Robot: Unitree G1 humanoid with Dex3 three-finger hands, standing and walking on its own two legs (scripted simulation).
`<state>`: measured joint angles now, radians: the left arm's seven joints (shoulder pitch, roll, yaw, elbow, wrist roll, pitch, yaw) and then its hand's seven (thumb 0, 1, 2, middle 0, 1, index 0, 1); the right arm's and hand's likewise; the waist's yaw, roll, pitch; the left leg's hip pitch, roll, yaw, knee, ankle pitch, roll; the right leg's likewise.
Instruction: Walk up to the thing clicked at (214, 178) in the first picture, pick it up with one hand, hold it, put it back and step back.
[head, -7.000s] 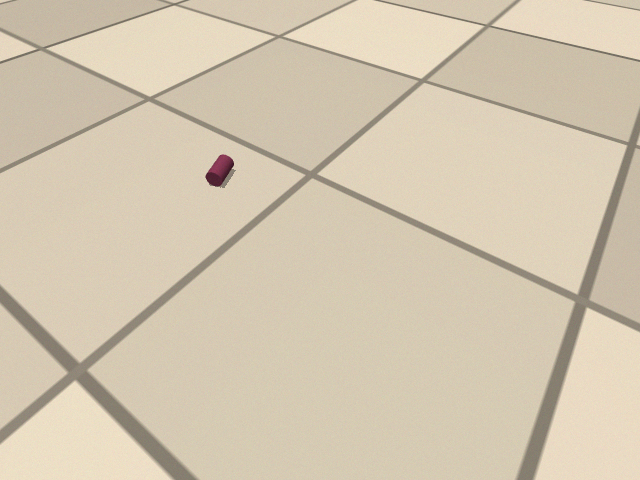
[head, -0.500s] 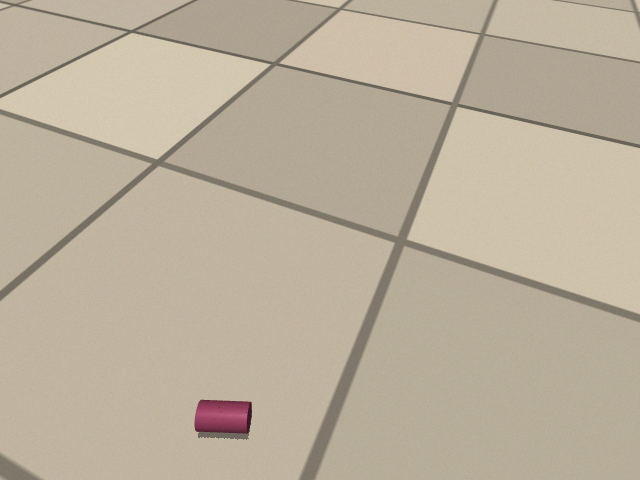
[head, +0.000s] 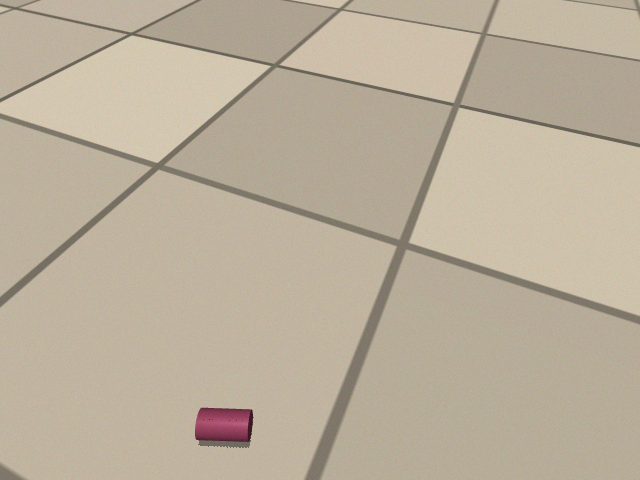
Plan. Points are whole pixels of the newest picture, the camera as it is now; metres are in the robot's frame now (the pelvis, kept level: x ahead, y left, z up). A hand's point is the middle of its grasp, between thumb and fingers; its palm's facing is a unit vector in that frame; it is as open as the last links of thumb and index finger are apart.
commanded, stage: stand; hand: left
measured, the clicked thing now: (224, 424) +0.43 +0.28 -0.74
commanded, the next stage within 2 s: none
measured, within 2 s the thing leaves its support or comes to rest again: neither
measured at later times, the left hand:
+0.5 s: hand out of the picture +0.10 +0.24 -0.16, palm faces -0.01 -0.94 -0.33, open 7.4 cm
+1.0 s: hand out of the picture +0.10 +0.24 -0.16, palm faces -0.01 -0.94 -0.34, open 7.4 cm
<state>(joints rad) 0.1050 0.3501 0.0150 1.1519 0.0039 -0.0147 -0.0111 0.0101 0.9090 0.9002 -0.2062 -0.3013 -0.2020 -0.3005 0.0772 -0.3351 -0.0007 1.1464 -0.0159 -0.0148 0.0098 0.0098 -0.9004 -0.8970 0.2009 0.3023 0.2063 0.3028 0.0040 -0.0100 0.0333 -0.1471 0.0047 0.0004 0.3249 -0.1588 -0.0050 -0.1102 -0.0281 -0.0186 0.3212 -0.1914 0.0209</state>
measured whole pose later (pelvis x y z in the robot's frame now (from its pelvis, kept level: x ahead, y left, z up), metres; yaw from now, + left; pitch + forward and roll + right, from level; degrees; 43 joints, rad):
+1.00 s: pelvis +0.02 -0.01 +0.00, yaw +0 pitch -1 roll +0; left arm 0.10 0.35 0.01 1.14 0.00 -0.01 -0.01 0.01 0.91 0.90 -0.21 -0.30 -0.20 -0.30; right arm 0.08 -0.35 0.00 1.15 -0.01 -0.01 0.00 0.01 -0.90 -0.90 0.20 0.30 0.21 0.30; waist 0.00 0.00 0.04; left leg -0.10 0.02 0.00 0.29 -0.17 -0.02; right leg -0.06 -0.01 -0.02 0.29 -0.21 0.01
